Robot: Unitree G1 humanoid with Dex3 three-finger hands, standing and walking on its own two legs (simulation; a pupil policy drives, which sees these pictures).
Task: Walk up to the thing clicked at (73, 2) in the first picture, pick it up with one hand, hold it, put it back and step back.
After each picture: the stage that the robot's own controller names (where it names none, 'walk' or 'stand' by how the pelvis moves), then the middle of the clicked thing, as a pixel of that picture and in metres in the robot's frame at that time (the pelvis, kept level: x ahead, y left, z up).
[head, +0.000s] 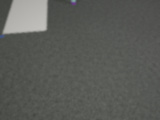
stand; out of the picture +2.32 +0.12 -0.66
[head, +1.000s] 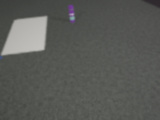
walk; (71, 14) +2.18 +0.26 -0.64
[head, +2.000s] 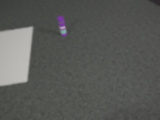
walk; (62, 26) +1.54 +0.34 -0.65
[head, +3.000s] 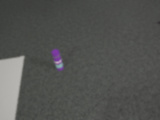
walk; (57, 60) +1.06 +0.32 -0.65
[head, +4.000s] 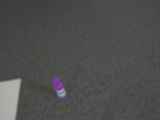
walk; (59, 88) +0.70 +0.27 -0.64
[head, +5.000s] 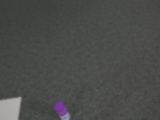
stand; (63, 112) +0.49 +0.25 -0.65
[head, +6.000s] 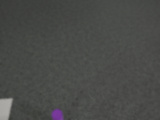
stand; out of the picture +0.43 +0.17 -0.65
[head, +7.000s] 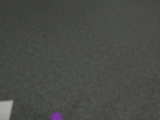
stand; out of the picture +0.41 +0.19 -0.65
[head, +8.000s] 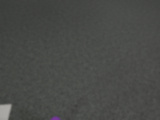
stand; out of the picture +0.40 +0.18 -0.65
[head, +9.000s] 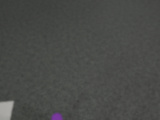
stand; out of the picture +0.40 +0.19 -0.65
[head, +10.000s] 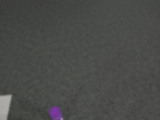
stand; (57, 117) +0.42 +0.19 -0.65
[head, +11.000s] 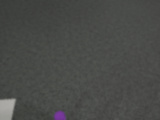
stand; out of the picture +0.41 +0.17 -0.64
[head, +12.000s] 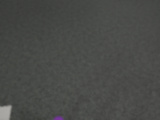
stand; out of the picture +0.39 +0.16 -0.66
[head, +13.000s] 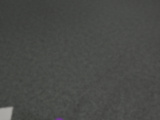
stand; out of the picture +0.38 +0.16 -0.66
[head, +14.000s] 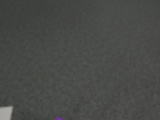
stand; out of the picture +0.38 +0.17 -0.66
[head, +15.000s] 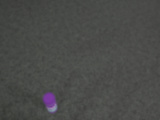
go down; (50, 103) +0.42 +0.17 -0.59
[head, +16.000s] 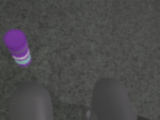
go down; (20, 51) +0.47 +0.23 -0.24
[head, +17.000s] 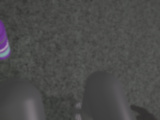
close in; out of the picture +0.46 +0.25 -0.22
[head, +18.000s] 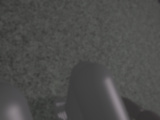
close; out of the picture +0.44 +0.28 -0.16
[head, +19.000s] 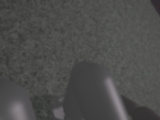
lift; out of the picture +0.42 +0.28 -0.16
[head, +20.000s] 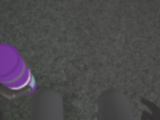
lift; (16, 76) +0.32 +0.21 -0.01
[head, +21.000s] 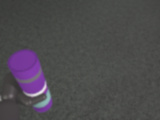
hold; (34, 86) +0.31 +0.16 +0.05
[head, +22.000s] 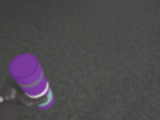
hold; (36, 86) +0.31 +0.16 +0.05
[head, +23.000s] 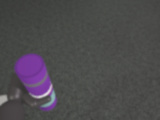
crouch; (40, 87) +0.31 +0.15 +0.04
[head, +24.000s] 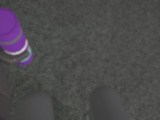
crouch; (14, 43) +0.45 +0.19 -0.05
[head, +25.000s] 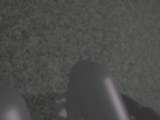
lower; out of the picture +0.42 +0.28 -0.17
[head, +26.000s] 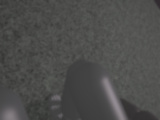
lower; out of the picture +0.44 +0.30 -0.17
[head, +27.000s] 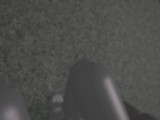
lower; out of the picture +0.43 +0.30 -0.16
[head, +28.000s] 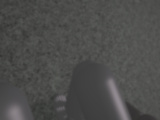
lower; out of the picture +0.42 +0.30 -0.16
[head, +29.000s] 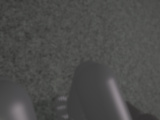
loosen; out of the picture +0.41 +0.26 -0.16
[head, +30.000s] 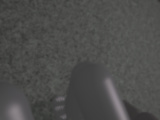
withdraw; out of the picture +0.42 +0.27 -0.17
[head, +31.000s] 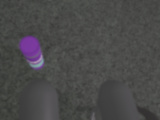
walk; (33, 55) +0.45 +0.22 -0.26
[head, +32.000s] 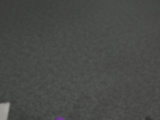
stand; out of the picture +0.38 +0.14 -0.59
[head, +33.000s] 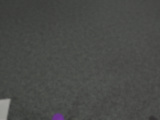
stand; out of the picture +0.39 +0.16 -0.60
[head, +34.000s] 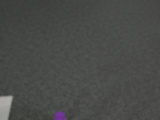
stand; out of the picture +0.40 +0.15 -0.62
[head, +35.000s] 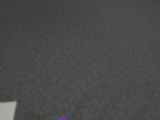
walk; out of the picture +0.40 +0.15 -0.66
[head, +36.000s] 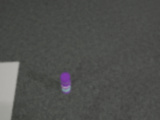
walk; (65, 83) +0.59 +0.11 -0.64
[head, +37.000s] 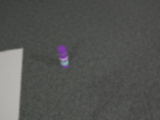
walk; (63, 57) +0.91 +0.23 -0.63
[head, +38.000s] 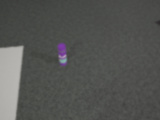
stand; (62, 55) +1.04 +0.17 -0.64
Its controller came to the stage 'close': yes
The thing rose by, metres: 0.69
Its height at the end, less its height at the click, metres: +0.00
